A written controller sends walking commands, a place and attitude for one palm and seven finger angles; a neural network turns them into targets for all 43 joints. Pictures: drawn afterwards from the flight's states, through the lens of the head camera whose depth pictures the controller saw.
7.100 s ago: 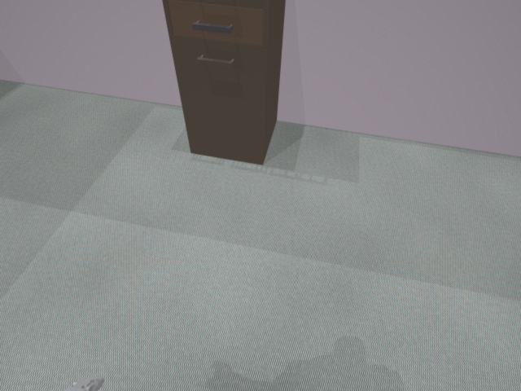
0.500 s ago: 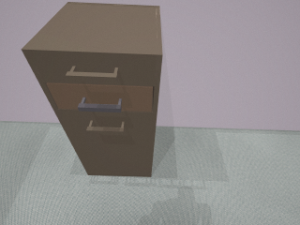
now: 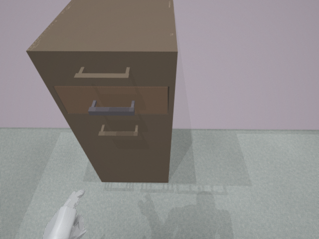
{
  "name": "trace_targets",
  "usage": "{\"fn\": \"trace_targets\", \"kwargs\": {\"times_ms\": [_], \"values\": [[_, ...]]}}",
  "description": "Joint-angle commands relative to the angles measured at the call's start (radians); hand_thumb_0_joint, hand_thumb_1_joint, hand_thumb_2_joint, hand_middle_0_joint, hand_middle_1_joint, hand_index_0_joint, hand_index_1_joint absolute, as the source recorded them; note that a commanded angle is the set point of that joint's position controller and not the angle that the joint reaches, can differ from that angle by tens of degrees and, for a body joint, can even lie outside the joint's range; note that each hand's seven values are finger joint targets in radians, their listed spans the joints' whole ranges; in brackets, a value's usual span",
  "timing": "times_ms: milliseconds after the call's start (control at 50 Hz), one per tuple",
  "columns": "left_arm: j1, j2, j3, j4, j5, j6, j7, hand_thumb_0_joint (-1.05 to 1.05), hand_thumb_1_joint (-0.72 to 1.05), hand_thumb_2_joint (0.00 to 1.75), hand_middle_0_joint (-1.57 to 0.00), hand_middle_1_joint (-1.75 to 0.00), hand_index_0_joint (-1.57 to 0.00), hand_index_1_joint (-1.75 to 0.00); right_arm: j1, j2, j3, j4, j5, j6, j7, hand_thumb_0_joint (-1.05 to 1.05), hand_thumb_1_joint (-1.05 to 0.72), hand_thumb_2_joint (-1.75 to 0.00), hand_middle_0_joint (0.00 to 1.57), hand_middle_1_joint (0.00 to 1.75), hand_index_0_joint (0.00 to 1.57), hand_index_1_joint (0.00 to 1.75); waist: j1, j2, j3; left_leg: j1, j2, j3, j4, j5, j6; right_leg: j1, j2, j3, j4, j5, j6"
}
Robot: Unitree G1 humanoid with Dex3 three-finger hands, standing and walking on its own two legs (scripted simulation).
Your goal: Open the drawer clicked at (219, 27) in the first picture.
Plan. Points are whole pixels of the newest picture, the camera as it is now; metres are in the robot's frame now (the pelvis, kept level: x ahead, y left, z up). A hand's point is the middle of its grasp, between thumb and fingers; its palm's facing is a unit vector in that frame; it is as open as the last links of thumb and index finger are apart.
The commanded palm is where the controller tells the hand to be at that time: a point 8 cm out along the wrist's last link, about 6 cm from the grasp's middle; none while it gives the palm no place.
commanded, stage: raise the hand with hooked fingers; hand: left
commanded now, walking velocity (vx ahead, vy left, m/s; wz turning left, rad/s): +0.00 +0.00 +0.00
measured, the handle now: (112, 107) +0.54 +0.20 -0.02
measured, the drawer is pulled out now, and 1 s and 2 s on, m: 0.00 0.00 0.00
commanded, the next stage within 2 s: move the hooked fingers above the handle in 1.74 s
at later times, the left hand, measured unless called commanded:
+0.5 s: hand (77, 200) +0.21 +0.22 -0.02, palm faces +0.10 -0.06 -0.99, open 10.0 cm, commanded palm +0.19 +0.22 +0.03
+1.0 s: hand (75, 161) +0.29 +0.23 +0.04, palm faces +0.09 -0.10 -0.99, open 12.9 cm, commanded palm +0.26 +0.23 +0.11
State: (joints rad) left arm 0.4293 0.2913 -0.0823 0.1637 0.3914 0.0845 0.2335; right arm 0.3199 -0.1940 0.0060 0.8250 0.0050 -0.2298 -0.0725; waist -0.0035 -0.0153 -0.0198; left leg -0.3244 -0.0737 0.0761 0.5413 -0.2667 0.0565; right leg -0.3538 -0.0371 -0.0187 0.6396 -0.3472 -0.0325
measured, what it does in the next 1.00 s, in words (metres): stands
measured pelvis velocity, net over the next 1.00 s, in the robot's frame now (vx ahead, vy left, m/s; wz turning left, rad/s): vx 0.02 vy -0.01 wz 0.00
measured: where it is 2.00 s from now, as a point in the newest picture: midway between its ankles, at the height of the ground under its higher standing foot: outside the picture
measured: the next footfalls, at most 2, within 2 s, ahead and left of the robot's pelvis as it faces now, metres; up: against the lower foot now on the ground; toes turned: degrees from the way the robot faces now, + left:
none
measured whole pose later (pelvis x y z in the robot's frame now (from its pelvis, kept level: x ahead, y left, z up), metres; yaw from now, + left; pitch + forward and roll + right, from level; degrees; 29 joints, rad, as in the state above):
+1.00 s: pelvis +0.02 -0.01 -0.01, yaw +0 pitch +6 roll +1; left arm 0.15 0.41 -0.05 -0.01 0.97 0.05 0.28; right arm 0.12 -0.26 -0.04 0.61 -0.02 0.11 -0.03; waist 0.07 0.06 -0.07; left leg -0.42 -0.03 0.05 0.66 -0.36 0.04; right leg -0.42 0.01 -0.03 0.68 -0.38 -0.04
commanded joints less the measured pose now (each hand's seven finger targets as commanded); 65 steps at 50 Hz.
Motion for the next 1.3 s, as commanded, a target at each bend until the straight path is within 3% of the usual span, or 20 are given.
{"fn": "trace_targets", "kwargs": {"times_ms": [0,20,40,80,120,180,240,320,400,480,600,660,680,800,860,900,1000,1100,1180,1280], "values": [[0.131,0.127,0.093,-0.081,0.406,-0.033,0.135,0.0,0.69,0.81,-0.22,-0.43,-0.22,-0.43,-0.212,-0.174,-0.06,-0.295,-0.056,0.034,0.028,0.0,-0.9,-0.9,0.2,0.3,0.2,0.3,0.086,-0.044,-0.13,-0.11,0.053,-0.097,0.043,0.047,-0.05,-0.126,0.079,0.05,-0.053,-0.068,-0.041],[0.152,0.071,0.043,-0.032,0.484,-0.048,0.157,0.0,0.67,0.8,-0.22,-0.45,-0.22,-0.45,-0.238,-0.167,-0.068,-0.316,-0.06,0.077,0.037,0.0,-0.9,-0.9,0.2,0.3,0.2,0.3,0.079,-0.192,-0.032,-0.216,0.05,-0.088,0.071,-0.026,-0.051,-0.211,0.087,0.075,-0.038,-0.14,-0.041],[0.195,0.02,0.014,0.014,0.546,-0.064,0.168,0.0,0.64,0.79,-0.22,-0.47,-0.22,-0.47,-0.249,-0.167,-0.075,-0.337,-0.06,0.113,0.054,0.0,-0.9,-0.9,0.2,0.3,0.2,0.3,0.093,-0.261,-0.018,-0.27,0.046,-0.078,0.094,-0.063,-0.049,-0.238,0.079,0.082,-0.027,-0.17,-0.042],[0.239,0.06,0.057,-0.035,0.63,-0.108,0.185,0.0,0.6,0.77,-0.22,-0.5,-0.22,-0.5,-0.301,-0.162,-0.079,-0.384,-0.046,0.169,0.085,0.0,-0.9,-0.9,0.2,0.3,0.2,0.3,0.149,-0.23,-0.067,-0.3,0.035,-0.066,0.118,-0.032,-0.047,-0.189,0.067,0.131,-0.008,-0.099,-0.052],[0.186,0.136,0.113,-0.164,0.679,-0.141,0.213,0.0,0.55,0.75,-0.22,-0.53,-0.22,-0.53,-0.329,-0.153,-0.072,-0.421,-0.048,0.206,0.099,0.0,-0.9,-0.9,0.2,0.3,0.2,0.3,0.165,-0.141,-0.158,-0.305,0.027,-0.062,0.146,-0.005,-0.039,-0.154,0.054,0.147,0.038,-0.022,-0.053],[0.021,0.227,0.203,-0.301,0.722,-0.172,0.276,0.0,0.48,0.72,-0.23,-0.57,-0.23,-0.57,-0.324,-0.143,-0.078,-0.44,-0.07,0.243,0.092,0.0,-0.9,-0.9,0.2,0.3,0.2,0.3,0.135,-0.066,-0.248,-0.282,0.014,-0.066,0.225,0.011,-0.025,-0.199,0.054,0.181,0.083,0.03,-0.044],[-0.176,0.253,0.22,-0.412,0.711,-0.204,0.34,0.0,0.41,0.69,-0.24,-0.62,-0.24,-0.62,-0.322,-0.134,-0.081,-0.449,-0.081,0.25,0.077,0.0,-0.9,-0.9,0.2,0.3,0.2,0.3,0.079,0.048,-0.332,-0.194,0.011,-0.085,0.321,0.009,-0.019,-0.315,0.045,0.214,0.112,0.011,-0.042],[-0.309,0.257,0.186,-0.414,0.679,-0.202,0.36,0.0,0.32,0.65,-0.24,-0.68,-0.24,-0.68,-0.327,-0.136,-0.074,-0.429,-0.08,0.248,0.057,0.0,-0.9,-0.9,0.2,0.3,0.2,0.3,0.021,0.053,-0.309,-0.203,0.009,-0.094,0.38,-0.048,-0.011,-0.375,0.042,0.224,0.089,-0.058,-0.031],[-0.289,0.247,0.137,-0.361,0.637,-0.108,0.288,0.0,0.22,0.61,-0.25,-0.74,-0.25,-0.74,-0.348,-0.134,-0.057,-0.426,-0.062,0.258,0.042,0.0,-0.9,-0.9,0.2,0.3,0.2,0.3,0.028,0.035,-0.31,-0.23,0.009,-0.08,0.318,-0.013,-0.005,-0.203,0.041,0.193,0.054,0.067,-0.014],[-0.163,0.28,0.159,-0.31,0.59,-0.016,0.168,0.0,0.13,0.57,-0.25,-0.8,-0.25,-0.8,-0.36,-0.136,-0.027,-0.427,-0.043,0.278,0.028,0.0,-0.9,-0.9,0.2,0.3,0.2,0.3,0.072,-0.065,-0.298,-0.235,0.012,-0.073,0.221,0.066,-0.01,0.008,0.028,0.208,0.011,0.313,0.007],[-0.141,0.301,0.205,-0.342,0.587,-0.074,0.093,0.0,-0.01,0.51,-0.27,-0.88,-0.27,-0.88,-0.341,-0.129,-0.024,-0.406,-0.049,0.279,0.033,0.0,-0.9,-0.9,0.2,0.3,0.2,0.3,0.1,-0.052,-0.256,-0.175,0.016,-0.069,0.131,0.138,-0.018,0.1,0.022,0.158,-0.001,0.463,0.015],[-0.208,0.303,0.222,-0.391,0.592,-0.119,0.118,0.0,-0.08,0.48,-0.27,-0.93,-0.27,-0.93,-0.327,-0.131,-0.044,-0.398,-0.053,0.275,0.041,0.0,-0.9,-0.9,0.2,0.3,0.2,0.3,0.092,0.01,-0.281,-0.122,0.016,-0.067,0.124,0.164,-0.016,0.074,0.031,0.135,-0.006,0.42,0.004],[-0.227,0.308,0.231,-0.399,0.591,-0.129,0.132,0.0,-0.1,0.47,-0.27,-0.94,-0.27,-0.94,-0.325,-0.132,-0.048,-0.4,-0.055,0.271,0.041,0.0,-0.9,-0.9,0.2,0.3,0.2,0.3,0.089,-0.008,-0.286,-0.121,0.016,-0.067,0.127,0.167,-0.014,0.077,0.029,0.134,-0.009,0.423,0.006],[-0.369,0.295,0.189,-0.398,0.593,-0.109,0.161,0.0,-0.24,0.41,-0.28,-1.03,-0.28,-1.03,-0.306,-0.147,-0.073,-0.384,-0.041,0.272,0.046,0.0,-0.9,-0.9,0.2,0.3,0.2,0.3,0.069,0.039,-0.315,-0.033,0.025,-0.071,0.112,0.2,-0.014,0.015,0.044,0.077,-0.01,0.335,-0.004],[-0.394,0.293,0.165,-0.401,0.583,-0.073,0.131,0.0,-0.31,0.38,-0.29,-1.08,-0.29,-1.08,-0.308,-0.152,-0.076,-0.38,-0.033,0.279,0.044,0.0,-0.9,-0.9,0.2,0.3,0.2,0.3,0.075,0.045,-0.334,0.022,0.035,-0.072,0.094,0.276,-0.013,0.037,0.047,0.052,-0.014,0.377,-0.006],[-0.419,0.302,0.156,-0.38,0.579,-0.043,0.098,0.0,-0.36,0.36,-0.29,-1.11,-0.29,-1.11,-0.319,-0.154,-0.068,-0.379,-0.025,0.289,0.044,0.0,-0.9,-0.9,0.2,0.3,0.2,0.3,0.075,0.016,-0.298,0.019,0.037,-0.078,0.073,0.286,-0.015,0.049,0.048,0.047,-0.027,0.379,-0.005],[-0.507,0.336,0.155,-0.383,0.576,-0.005,0.025,0.0,-0.48,0.31,-0.3,-1.18,-0.3,-1.18,-0.321,-0.151,-0.055,-0.385,-0.013,0.309,0.044,0.0,-0.9,-0.9,0.2,0.3,0.2,0.3,0.089,0.057,-0.28,0.081,0.047,-0.084,0.024,0.349,-0.02,0.082,0.051,0.025,-0.057,0.36,-0.009],[-0.6,0.33,0.129,-0.331,0.562,0.017,-0.045,0.0,-0.5,0.3,-0.3,-1.2,-0.3,-1.2,-0.318,-0.149,-0.041,-0.384,-0.002,0.329,0.045,0.0,-0.9,-0.9,0.2,0.3,0.2,0.3,0.078,0.039,-0.227,0.11,0.054,-0.088,-0.019,0.336,-0.025,0.086,0.057,0.01,-0.1,0.317,-0.009],[-0.717,0.367,0.134,-0.348,0.564,0.008,-0.086,0.0,-0.5,0.3,-0.3,-1.2,-0.3,-1.2,-0.315,-0.151,-0.036,-0.382,-0.002,0.336,0.044,0.0,-0.9,-0.9,0.2,0.3,0.2,0.3,0.076,0.08,-0.257,0.157,0.057,-0.099,-0.042,0.368,-0.032,0.109,0.059,0.008,-0.122,0.301,-0.014],[-0.809,0.39,0.14,-0.316,0.546,-0.011,-0.131,0.0,-0.5,0.3,-0.3,-1.2,-0.3,-1.2,-0.305,-0.155,-0.033,-0.372,0.002,0.339,0.04,0.0,-0.9,-0.9,0.2,0.3,0.2,0.3,0.071,0.062,-0.245,0.172,0.058,-0.105,-0.067,0.362,-0.034,0.128,0.061,0.002,-0.151,0.293,-0.014]]}}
